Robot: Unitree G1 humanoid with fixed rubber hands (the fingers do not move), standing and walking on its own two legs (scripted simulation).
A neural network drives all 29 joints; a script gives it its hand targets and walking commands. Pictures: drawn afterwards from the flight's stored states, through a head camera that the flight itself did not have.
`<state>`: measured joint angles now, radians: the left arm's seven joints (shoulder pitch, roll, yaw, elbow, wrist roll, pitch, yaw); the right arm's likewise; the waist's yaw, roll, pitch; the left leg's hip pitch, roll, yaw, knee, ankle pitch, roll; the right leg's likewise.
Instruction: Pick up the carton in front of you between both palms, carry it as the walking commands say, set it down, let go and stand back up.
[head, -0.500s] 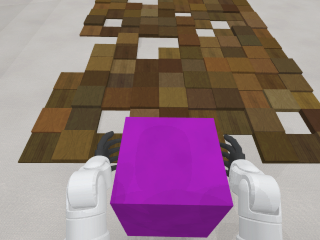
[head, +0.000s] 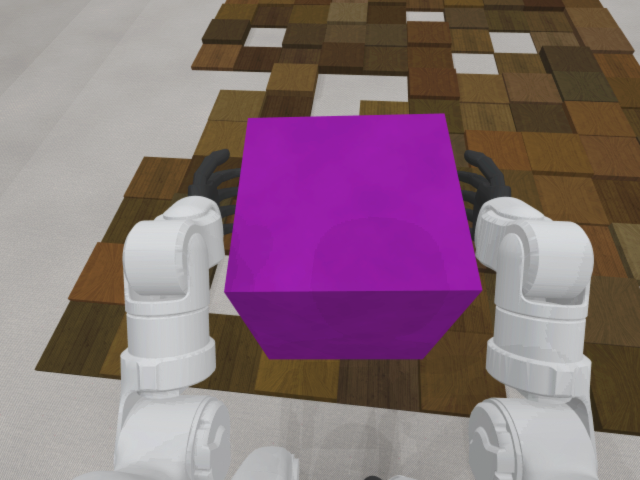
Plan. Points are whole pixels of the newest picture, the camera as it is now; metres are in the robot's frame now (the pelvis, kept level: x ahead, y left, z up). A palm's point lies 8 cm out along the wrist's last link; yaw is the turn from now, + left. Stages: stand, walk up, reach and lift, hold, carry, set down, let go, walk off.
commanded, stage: carry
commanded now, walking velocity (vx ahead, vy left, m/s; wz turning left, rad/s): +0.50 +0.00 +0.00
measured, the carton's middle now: (345, 252) +0.36 +0.01 +0.06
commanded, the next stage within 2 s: none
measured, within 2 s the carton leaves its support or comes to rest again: neither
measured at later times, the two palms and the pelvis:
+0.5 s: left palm (279, 33) +0.76 +0.14 +0.12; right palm (459, 51) +0.72 -0.16 +0.12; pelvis +0.35 +0.03 +0.00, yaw +1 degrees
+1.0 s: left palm out of the picture +1.07 +0.21 +0.22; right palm out of the picture +1.10 -0.09 +0.21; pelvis +0.71 +0.00 +0.04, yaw +1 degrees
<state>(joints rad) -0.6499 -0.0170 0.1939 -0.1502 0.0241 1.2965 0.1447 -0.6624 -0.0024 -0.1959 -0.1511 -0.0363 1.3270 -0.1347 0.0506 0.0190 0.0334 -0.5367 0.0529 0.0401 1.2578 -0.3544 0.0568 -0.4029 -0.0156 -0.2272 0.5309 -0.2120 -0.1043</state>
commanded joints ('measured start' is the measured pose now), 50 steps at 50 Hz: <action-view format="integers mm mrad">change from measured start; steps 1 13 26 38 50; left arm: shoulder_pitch -825 -919 -730 -849 -865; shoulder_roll -901 -1013 -810 -1044 -988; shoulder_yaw -662 -534 -497 -752 -642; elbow -86 155 -66 -193 189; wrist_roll -486 -401 -161 -472 -492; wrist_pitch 2 34 -35 -46 -2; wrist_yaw -247 -261 -157 -260 -292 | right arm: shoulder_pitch -789 -859 -993 -709 -744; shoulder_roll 905 1025 1038 946 800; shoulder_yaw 643 523 716 611 521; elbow -70 196 -243 -111 123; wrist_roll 414 319 533 275 215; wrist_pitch -33 -9 -71 -87 -26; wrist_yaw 183 194 231 191 184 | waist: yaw -5 65 -99 37 29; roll -98 -127 151 -56 -104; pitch -513 -461 -520 -631 -443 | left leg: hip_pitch -174 -226 568 -195 122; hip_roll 31 -142 45 -39 -98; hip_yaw -28 220 40 -74 104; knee -46 -595 -836 -6 -739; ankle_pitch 45 128 952 -119 235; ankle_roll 2 14 43 0 13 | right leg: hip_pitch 492 821 -36 646 432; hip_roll -280 -138 68 -218 -152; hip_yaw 357 166 42 564 277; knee -193 105 158 -73 -24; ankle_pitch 221 1080 170 427 637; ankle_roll -102 -13 50 -132 -68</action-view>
